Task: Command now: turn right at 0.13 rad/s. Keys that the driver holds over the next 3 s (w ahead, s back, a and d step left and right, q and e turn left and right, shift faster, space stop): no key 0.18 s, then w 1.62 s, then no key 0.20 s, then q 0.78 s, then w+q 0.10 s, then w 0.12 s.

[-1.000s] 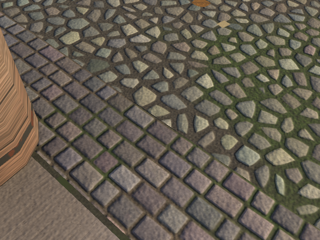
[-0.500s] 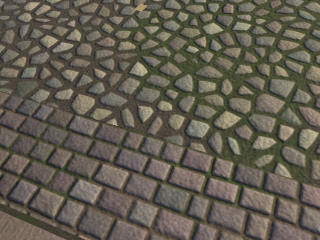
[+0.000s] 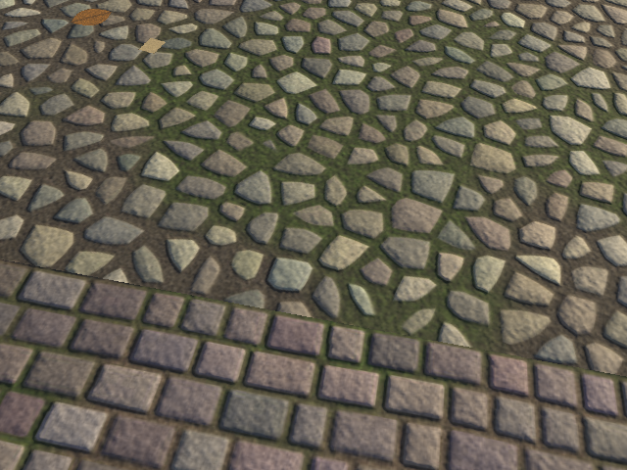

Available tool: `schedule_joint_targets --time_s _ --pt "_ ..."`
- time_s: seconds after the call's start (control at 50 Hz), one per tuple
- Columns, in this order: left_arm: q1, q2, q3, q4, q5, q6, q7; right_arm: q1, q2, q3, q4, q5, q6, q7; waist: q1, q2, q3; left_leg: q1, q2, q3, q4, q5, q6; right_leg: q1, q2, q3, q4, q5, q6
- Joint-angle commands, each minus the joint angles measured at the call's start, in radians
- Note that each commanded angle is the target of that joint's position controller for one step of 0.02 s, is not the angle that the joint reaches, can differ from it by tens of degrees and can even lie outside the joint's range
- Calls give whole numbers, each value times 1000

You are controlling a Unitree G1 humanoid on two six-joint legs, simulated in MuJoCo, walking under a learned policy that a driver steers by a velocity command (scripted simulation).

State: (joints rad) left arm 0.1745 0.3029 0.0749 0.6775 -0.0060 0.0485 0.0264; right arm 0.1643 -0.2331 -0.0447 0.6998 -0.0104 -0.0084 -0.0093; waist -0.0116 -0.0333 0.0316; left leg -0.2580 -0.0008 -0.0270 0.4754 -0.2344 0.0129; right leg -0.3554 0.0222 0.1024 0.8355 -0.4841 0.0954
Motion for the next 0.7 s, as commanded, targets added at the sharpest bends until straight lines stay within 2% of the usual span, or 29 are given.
schedule_joint_targets --time_s 0.02,0.04,0.06,0.08,0.1,0.12,0.14,0.16,0.18,0.22,0.24,0.26,0.28,0.3,0.32,0.36,0.38,0.4,0.42,0.44,0.46,0.48,0.5,0.52,0.56,0.62,0.66,0.7 --pt "-12 28 2 -54 -7 -17 -5 -27 -154 -37 -57 6 3 -4 -5 223 -113 132 178 -163 -78 397 183 63 -12 -67 -236 86 6" --pt "17 31 5 -37 -7 -18 -7 -30 -152 -34 -54 14 7 -3 14 216 -114 122 172 -158 -63 383 171 125 -4 -85 -374 201 -8" --pt "29 40 5 -26 -1 -20 -10 -6 -144 -30 -45 20 4 -1 17 199 -109 98 162 -157 -60 352 142 192 -5 -79 -487 319 -28" --pt "27 77 9 -34 11 -20 -7 27 -135 -25 -36 14 -7 3 6 155 -119 47 153 -154 -57 276 90 271 -51 -16 -489 416 -57" --pt "34 143 20 -42 19 -19 1 45 -125 -19 -41 -9 -22 13 -28 31 -136 -7 100 -93 -10 179 38 319 -136 59 -421 602 -97" --pt "15 117 17 -16 22 -20 -7 49 -89 -10 -37 -15 -29 15 -50 -107 -135 50 40 -17 -30 36 -13 206 -131 60 -405 422 -146" --pt "-8 65 5 -32 22 -25 -15 -7 -120 -13 -35 -20 -29 14 -14 -67 -91 66 33 -8 -7 31 -41 153 -108 58 -428 315 -152" --pt "-5 47 -1 -22 28 -30 -15 -31 -122 -16 -35 -15 -27 12 -7 -44 -71 65 32 -5 -1 45 -42 128 -102 56 -439 272 -140" --pt "-1 58 -1 -18 28 -37 -14 -35 -117 -15 -31 -9 -20 7 -5 -38 -47 60 35 -9 4 67 -35 112 -91 48 -440 275 -129" --pt "47 79 3 3 18 -43 -6 -10 -107 -14 -22 -2 -11 -1 5 -71 -35 21 -8 39 58 -91 -29 106 -85 61 -464 54 -146" --pt "76 101 10 8 13 -42 -4 -9 -105 -15 -20 7 -12 -4 22 -108 -4 -40 -35 73 121 -182 -26 95 -113 115 -503 -126 -178" --pt "107 121 14 10 10 -43 -4 -22 -104 -17 -27 17 -18 -5 41 -147 40 -119 -46 92 196 -221 -22 88 -173 211 -567 -277 -223" --pt "127 138 17 14 7 -48 -3 -41 -104 -19 -38 29 -30 -4 54 -175 90 -175 -38 86 255 -231 -9 72 -233 308 -618 -350 -269" --pt "131 140 16 18 1 -56 0 -49 -106 -22 -46 37 -44 -1 54 -186 124 -208 -11 55 299 -234 11 55 -275 372 -643 -347 -299" --pt "126 133 14 21 -2 -64 2 -43 -107 -25 -48 42 -57 6 46 -196 133 -238 12 33 315 -259 33 75 -295 389 -643 -303 -311" --pt "83 117 9 15 -17 -70 -1 4 -97 -24 -31 46 -79 24 9 -166 114 -155 23 40 179 -256 73 79 -272 319 -611 -199 -288" --pt "34 109 6 4 -24 -68 -5 76 -93 -27 5 41 -86 31 -34 -135 82 15 -2 70 59 -125 81 12 -225 243 -577 -133 -259" --pt "16 87 1 -2 -18 -69 -6 157 -107 -37 49 30 -87 34 -64 -99 37 169 -24 72 32 -22 67 -46 -173 173 -501 -55 -229" --pt "-8 35 -14 -16 -6 -76 -8 259 -144 -49 76 24 -89 33 -97 4 -4 286 62 -64 -32 -64 83 -120 -103 76 -307 36 -181" --pt "-25 -2 -22 -65 -8 -91 -3 346 -266 -76 80 19 -94 37 -107 294 -26 383 277 -480 -218 -248 198 -302 31 -73 34 21 -103" --pt "-24 66 -3 -78 -26 -108 2 339 -250 -67 71 10 -101 43 -96 299 1 361 392 -718 -310 -330 296 -422 21 -1 232 -106 -100" --pt "3 85 6 -62 -38 -121 -6 275 -198 -48 57 14 -104 36 -56 208 67 341 384 -643 -299 -345 288 -488 -38 29 319 -32 -120" --pt "13 74 3 -42 -36 -129 -14 248 -173 -42 46 13 -104 31 -46 153 74 336 331 -529 -295 -317 254 -500 -71 10 328 63 -136" --pt "4 63 4 -37 -26 -135 -19 228 -177 -40 45 11 -101 28 -37 119 75 336 301 -452 -305 -237 226 -513 -96 -7 303 145 -145" --pt "-12 52 6 -31 -13 -136 -33 229 -147 -25 46 7 -92 24 -35 120 52 312 237 -304 -322 -20 187 -453 -122 -34 240 251 -138" --pt "-63 14 -5 -48 -6 -131 -47 273 -148 -21 65 17 -81 15 -49 112 36 314 202 -172 -330 230 187 -436 -110 -88 109 337 -99" --pt "-133 -12 -19 -71 -8 -134 -53 281 -165 -23 72 16 -72 6 -64 106 48 277 183 -112 -339 274 178 -393 -98 -107 -36 417 -81" --pt "-200 -18 -27 -90 -13 -140 -64 298 -184 -25 82 17 -67 0 -83 117 68 232 179 -79 -355 254 175 -327 -78 -127 -161 501 -74"
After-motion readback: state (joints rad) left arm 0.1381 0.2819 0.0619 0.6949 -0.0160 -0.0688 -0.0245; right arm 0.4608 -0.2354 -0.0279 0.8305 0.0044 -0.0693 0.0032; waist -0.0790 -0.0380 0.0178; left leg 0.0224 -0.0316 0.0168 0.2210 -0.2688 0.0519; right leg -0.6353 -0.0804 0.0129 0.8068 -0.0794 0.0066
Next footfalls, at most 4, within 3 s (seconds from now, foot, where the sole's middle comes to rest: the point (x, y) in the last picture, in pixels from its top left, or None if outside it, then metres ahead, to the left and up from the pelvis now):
0.08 right None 0.01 -0.15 -0.78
0.90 right None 0.42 -0.14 -0.78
1.44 left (262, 367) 0.71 0.11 -0.78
1.94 right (354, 266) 1.00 -0.12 -0.78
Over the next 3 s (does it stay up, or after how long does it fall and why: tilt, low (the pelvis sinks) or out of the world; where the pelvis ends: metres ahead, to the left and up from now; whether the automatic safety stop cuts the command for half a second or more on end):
stays up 0.94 0.00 0.00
